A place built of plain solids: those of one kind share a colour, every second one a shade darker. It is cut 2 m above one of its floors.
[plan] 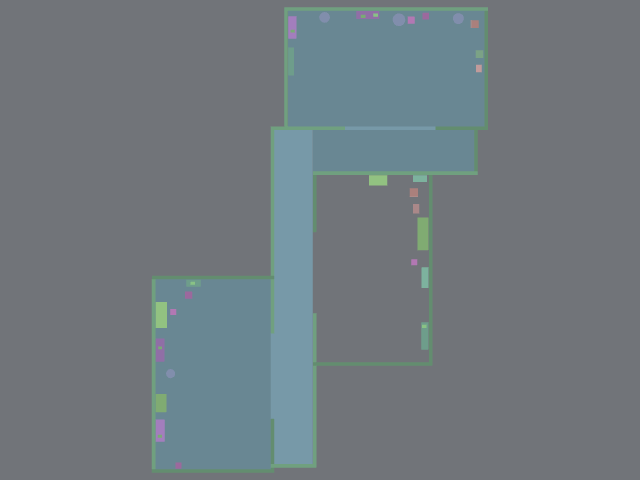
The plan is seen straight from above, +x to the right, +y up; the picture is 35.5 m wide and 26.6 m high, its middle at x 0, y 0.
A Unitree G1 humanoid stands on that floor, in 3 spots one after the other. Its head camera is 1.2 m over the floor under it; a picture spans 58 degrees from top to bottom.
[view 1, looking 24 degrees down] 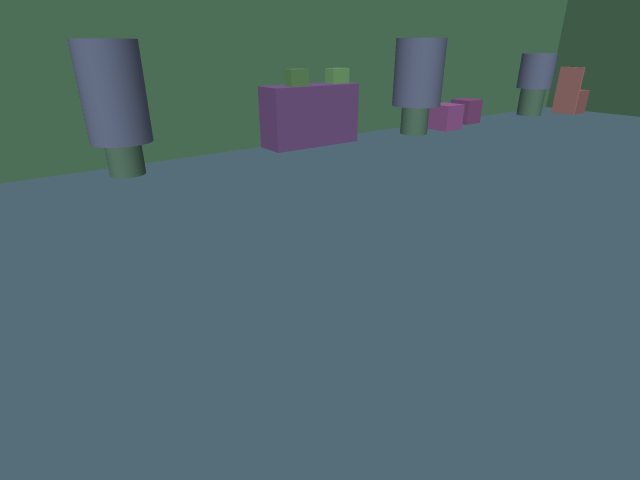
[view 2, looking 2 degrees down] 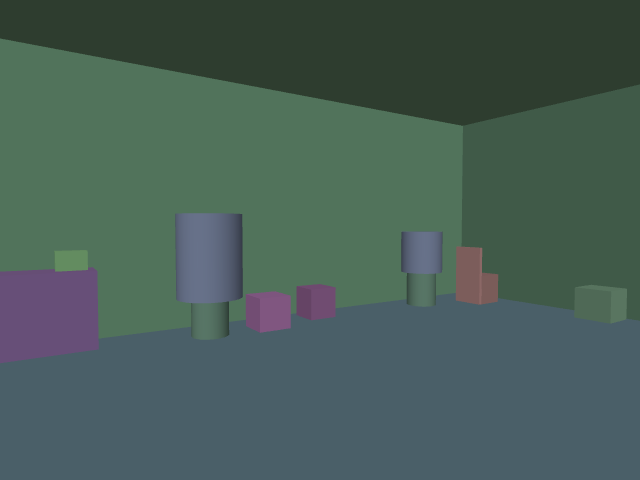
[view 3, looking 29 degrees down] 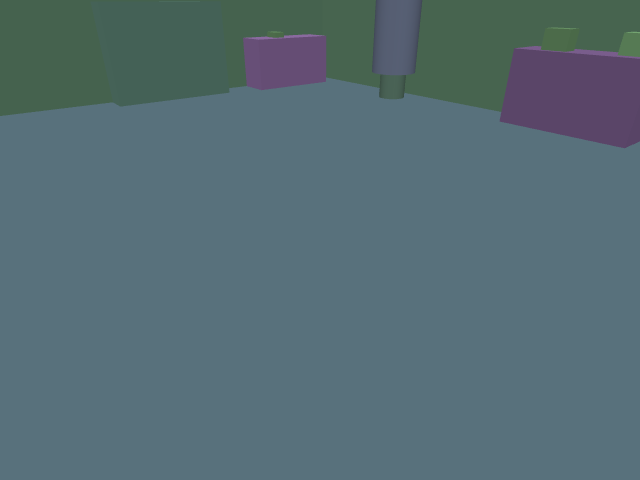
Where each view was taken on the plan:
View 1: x -0.71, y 7.63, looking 54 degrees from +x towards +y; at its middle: floor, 2.95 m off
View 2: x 2.83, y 7.63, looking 57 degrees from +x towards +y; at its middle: wall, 6.06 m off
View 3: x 4.64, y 7.63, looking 142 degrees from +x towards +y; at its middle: floor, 2.48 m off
